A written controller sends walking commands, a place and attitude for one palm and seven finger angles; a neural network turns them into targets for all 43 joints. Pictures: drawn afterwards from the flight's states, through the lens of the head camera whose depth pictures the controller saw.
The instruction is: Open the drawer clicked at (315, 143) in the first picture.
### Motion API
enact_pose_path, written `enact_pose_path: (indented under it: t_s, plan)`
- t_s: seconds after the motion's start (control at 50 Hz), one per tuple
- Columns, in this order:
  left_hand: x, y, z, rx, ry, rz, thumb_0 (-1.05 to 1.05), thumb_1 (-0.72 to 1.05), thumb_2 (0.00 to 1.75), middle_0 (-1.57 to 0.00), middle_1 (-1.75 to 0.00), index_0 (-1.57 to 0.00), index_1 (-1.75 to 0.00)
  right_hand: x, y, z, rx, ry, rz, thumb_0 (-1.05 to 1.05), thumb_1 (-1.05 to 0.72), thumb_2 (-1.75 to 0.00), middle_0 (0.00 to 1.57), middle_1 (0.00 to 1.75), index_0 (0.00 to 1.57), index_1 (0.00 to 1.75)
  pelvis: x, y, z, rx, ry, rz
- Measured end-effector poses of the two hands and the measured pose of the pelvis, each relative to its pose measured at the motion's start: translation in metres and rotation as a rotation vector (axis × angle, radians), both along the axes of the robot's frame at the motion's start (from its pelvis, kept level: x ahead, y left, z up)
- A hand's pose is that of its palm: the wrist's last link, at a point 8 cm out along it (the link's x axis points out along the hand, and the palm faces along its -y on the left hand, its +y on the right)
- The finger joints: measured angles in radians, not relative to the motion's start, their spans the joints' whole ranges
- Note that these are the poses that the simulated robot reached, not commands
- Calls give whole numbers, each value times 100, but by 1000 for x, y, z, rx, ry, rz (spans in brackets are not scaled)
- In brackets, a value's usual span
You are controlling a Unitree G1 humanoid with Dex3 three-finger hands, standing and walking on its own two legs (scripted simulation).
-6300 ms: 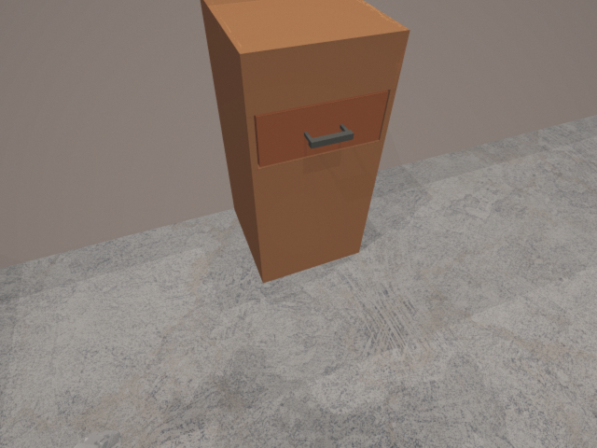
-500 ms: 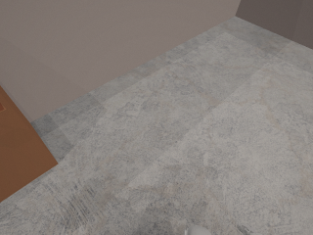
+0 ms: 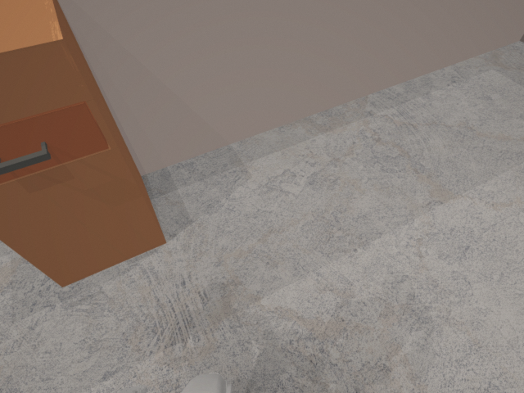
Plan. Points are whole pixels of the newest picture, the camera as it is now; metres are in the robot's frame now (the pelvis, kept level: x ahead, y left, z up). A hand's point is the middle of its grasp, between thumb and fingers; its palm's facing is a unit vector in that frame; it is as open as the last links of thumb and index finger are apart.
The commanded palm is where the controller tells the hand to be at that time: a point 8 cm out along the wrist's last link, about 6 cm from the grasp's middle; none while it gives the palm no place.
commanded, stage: turn to face it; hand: left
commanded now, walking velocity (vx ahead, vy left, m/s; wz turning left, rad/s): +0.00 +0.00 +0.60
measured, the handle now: (21, 157) +0.64 +0.65 -0.10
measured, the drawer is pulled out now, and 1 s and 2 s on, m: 0.00 0.00 0.00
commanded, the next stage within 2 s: take the last steps up to it in 0.74 s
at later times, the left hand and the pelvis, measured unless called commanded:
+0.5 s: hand out of the picture +0.04 +0.28 -0.15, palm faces +0.29 -0.92 -0.25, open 7.4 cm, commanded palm none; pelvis -0.01 +0.04 +0.00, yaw +15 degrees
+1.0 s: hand out of the picture -0.09 +0.19 -0.16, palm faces +0.50 -0.84 -0.22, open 7.4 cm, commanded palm none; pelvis -0.02 +0.01 +0.00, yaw +28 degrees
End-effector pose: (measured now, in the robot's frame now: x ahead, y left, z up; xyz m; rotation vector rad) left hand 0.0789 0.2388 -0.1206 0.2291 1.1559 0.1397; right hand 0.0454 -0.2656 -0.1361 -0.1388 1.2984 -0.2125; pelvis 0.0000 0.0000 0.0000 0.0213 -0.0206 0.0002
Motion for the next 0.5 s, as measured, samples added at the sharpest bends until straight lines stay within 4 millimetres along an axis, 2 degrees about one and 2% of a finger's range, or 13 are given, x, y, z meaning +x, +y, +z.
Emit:
enact_pose_path:
  t_s: [0.12, 0.18, 0.26, 0.34, 0.42, 0.5]
  plan:
    - [-48, 46, -35, -32, 79, 133, 0, 91, 89, -21, -30, -20, -30, 55, 31, 6, -67, -89, 145, 0, -90, -89, 20, 30, 20, 30, -1, 29, -17, -25, 12, 84]
    - [-66, 67, -40, -24, 126, 185, 1, 91, 89, -21, -30, -20, -30, 72, 49, 16, -84, -139, 194, 0, -90, -89, 20, 30, 20, 30, -5, 39, -16, -33, 8, 101]
    - [-72, 83, -28, -23, 111, 227, 1, 91, 89, -20, -30, -20, -30, 77, 66, 30, -93, -154, 232, 0, -90, -89, 20, 30, 21, 30, -7, 47, -4, -59, 8, 142]
    - [-69, 90, -16, -18, 50, 256, 1, 91, 89, -20, -30, -20, -30, 77, 79, 33, -77, -143, 266, 0, -90, -89, 20, 30, 21, 30, -8, 51, 4, -64, 9, 184]
    - [-66, 90, -7, -7, 5, 285, 1, 91, 89, -20, -30, -20, -30, 73, 86, 29, -50, -126, 289, 0, -90, -89, 21, 30, 21, 30, -9, 49, 6, -60, 10, 227]
    - [-62, 82, -1, 4, -23, 304, 1, 91, 89, -20, -30, -20, -30, 66, 84, 20, -23, -98, 303, 0, -90, -89, 21, 30, 21, 30, -10, 42, 5, -54, 12, 265]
